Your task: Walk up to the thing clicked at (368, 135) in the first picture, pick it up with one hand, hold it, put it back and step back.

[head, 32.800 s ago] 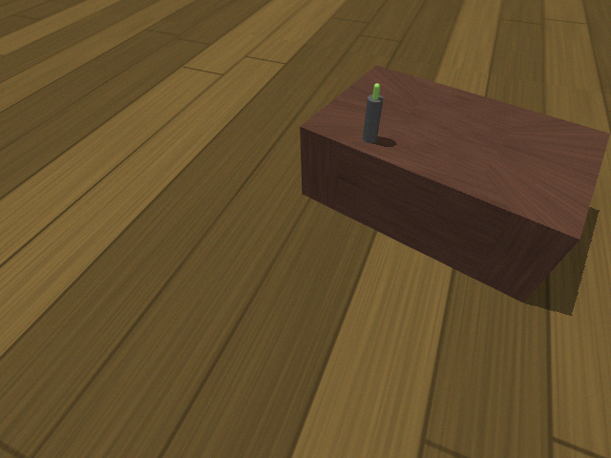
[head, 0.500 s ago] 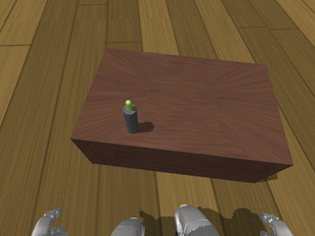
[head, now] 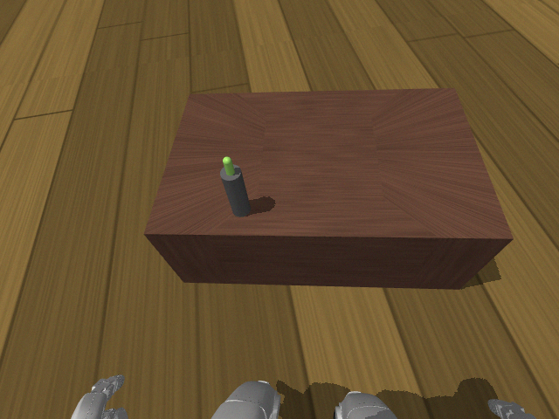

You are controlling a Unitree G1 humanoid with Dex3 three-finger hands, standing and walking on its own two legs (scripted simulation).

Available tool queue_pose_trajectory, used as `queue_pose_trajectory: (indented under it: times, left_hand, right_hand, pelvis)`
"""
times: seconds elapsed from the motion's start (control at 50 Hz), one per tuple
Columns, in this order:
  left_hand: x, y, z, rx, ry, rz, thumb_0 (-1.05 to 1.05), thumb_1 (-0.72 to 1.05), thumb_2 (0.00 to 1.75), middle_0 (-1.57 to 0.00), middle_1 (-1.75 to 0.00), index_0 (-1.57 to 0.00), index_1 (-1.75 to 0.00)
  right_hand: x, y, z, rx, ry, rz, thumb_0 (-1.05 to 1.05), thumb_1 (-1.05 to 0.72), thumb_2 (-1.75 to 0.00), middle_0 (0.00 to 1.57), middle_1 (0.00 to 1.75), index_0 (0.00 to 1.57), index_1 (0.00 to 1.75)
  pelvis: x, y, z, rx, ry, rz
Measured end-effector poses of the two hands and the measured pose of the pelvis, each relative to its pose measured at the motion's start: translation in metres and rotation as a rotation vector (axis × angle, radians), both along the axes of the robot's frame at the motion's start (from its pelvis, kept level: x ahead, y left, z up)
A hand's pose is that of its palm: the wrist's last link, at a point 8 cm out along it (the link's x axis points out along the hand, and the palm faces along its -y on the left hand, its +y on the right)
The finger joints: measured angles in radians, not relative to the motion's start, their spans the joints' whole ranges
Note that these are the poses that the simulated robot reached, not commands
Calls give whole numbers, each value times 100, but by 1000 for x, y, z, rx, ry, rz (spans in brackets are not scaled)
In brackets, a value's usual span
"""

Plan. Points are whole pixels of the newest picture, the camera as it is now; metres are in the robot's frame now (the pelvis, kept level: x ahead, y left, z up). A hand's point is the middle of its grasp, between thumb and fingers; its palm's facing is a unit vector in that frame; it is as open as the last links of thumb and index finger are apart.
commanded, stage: step back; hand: left
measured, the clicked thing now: (234, 186) +0.68 +0.17 -0.26
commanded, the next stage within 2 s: none
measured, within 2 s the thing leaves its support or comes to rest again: neither
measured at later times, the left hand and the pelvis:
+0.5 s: hand out of the picture -0.08 +0.29 -0.16, palm faces -0.08 -0.92 -0.38, open 7.4 cm; pelvis -0.17 +0.02 -0.01, yaw -5 degrees
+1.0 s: hand out of the picture -0.21 +0.29 -0.14, palm faces +0.01 -0.93 -0.38, open 7.4 cm; pelvis -0.34 +0.02 +0.00, yaw +0 degrees
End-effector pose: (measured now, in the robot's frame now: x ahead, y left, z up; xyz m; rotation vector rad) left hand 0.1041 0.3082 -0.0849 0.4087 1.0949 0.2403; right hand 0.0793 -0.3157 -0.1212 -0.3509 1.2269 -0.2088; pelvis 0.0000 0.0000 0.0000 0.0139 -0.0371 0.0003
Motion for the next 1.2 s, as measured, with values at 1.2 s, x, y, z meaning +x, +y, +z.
queue_pose_trajectory:
  times: [1.2]
  left_hand:
    - [-425,-3,-28,-57,105,-3,0,91,90,-21,-30,-20,-30]
  right_hand:
    - [-379,-7,17,-41,-138,-2,0,-90,-90,20,30,21,31]
  pelvis:
    - [-394,-3,-7,-47,-20,-65]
